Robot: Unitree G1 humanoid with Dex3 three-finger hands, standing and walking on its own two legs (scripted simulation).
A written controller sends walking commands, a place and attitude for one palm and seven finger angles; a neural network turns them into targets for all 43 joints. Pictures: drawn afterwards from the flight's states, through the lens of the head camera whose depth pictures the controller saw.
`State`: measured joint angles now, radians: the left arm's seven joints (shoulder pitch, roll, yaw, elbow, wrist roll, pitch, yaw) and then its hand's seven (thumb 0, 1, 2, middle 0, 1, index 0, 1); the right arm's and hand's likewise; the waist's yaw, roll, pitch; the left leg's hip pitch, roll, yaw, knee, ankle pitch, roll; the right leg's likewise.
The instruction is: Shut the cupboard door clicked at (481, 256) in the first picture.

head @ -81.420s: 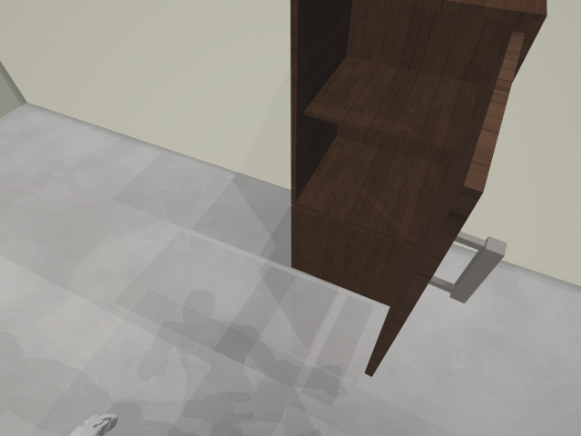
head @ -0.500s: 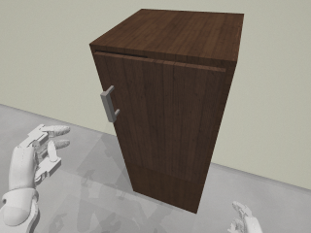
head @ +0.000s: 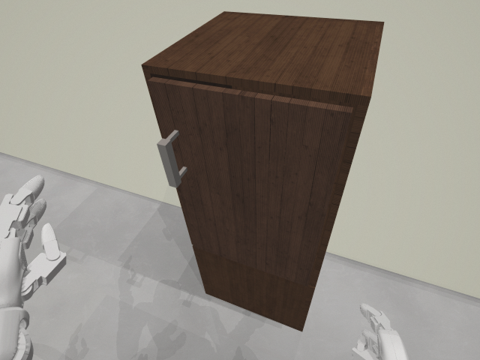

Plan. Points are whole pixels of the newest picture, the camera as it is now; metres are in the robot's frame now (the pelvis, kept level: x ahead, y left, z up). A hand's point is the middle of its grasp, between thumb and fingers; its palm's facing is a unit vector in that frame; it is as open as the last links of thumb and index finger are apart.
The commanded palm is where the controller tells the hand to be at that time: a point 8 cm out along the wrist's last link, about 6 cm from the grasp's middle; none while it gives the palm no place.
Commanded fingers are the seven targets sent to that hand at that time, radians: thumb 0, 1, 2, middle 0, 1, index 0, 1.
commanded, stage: draw the hand back to the body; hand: left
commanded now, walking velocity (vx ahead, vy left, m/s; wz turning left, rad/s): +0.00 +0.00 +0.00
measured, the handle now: (174, 158) +0.50 +0.22 +0.06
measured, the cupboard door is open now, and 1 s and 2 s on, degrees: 0 0 0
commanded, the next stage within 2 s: step back with the hand held close in 0.04 s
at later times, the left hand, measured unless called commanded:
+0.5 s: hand (49, 260) +0.18 +0.28 +0.15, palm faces +0.37 -0.77 -0.51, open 7.4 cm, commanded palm +0.13 +0.32 +0.17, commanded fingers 0.00 0.90 0.90 -0.20 -0.30 -0.20 -0.30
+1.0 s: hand out of the picture +0.10 +0.29 +0.16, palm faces +0.49 -0.75 -0.45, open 7.4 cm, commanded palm +0.04 +0.32 +0.17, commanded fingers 0.00 0.90 0.90 -0.20 -0.30 -0.20 -0.30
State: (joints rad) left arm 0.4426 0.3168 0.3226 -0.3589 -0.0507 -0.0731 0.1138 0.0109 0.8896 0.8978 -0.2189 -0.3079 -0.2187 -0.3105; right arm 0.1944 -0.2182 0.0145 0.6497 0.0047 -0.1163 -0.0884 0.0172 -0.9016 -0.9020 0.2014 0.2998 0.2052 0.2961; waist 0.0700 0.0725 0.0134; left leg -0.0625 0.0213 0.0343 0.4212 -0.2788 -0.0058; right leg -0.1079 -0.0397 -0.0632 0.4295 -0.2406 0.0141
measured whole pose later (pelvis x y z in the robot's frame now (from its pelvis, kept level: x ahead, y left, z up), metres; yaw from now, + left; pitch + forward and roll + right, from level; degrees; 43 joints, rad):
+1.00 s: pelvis -0.09 +0.02 -0.02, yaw +2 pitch +0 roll -2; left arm 0.51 0.41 0.44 -0.48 -0.01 -0.23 0.18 0.01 0.89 0.90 -0.21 -0.30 -0.21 -0.30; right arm 0.28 -0.23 0.00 0.60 0.00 -0.07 -0.09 0.02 -0.90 -0.90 0.20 0.30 0.21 0.30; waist -0.01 0.00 -0.01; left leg -0.42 0.01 0.01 0.66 -0.26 0.03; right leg -0.40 -0.01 -0.01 0.56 -0.16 0.02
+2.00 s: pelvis -0.22 +0.04 -0.01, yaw +1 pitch +0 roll -6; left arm 0.53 0.50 0.47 -0.46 -0.06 -0.26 0.13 0.01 0.88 0.90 -0.21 -0.30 -0.21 -0.30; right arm 0.21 -0.20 -0.02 0.61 0.00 -0.10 -0.08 0.02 -0.90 -0.90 0.20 0.30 0.21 0.30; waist -0.05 0.02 -0.04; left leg -0.50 0.07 0.03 0.42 -0.06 0.02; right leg -0.24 0.08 0.05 0.55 -0.45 0.00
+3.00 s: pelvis -0.42 +0.13 +0.00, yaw -3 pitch -1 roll -2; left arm 0.55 0.45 0.45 -0.48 -0.01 -0.20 0.16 0.01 0.89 0.90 -0.21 -0.30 -0.21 -0.30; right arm 0.31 -0.14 0.02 0.65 -0.01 -0.09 -0.06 0.02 -0.90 -0.90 0.20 0.30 0.21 0.30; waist -0.03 0.00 -0.03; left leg -0.24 0.14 0.09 0.52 -0.27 -0.03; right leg -0.36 -0.01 -0.12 0.72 -0.33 0.00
